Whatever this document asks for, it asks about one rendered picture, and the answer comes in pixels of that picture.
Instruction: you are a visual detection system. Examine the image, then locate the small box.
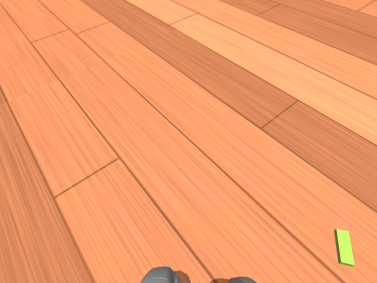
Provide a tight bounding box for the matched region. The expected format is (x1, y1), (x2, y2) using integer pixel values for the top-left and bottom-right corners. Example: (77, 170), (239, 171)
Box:
(334, 229), (355, 266)

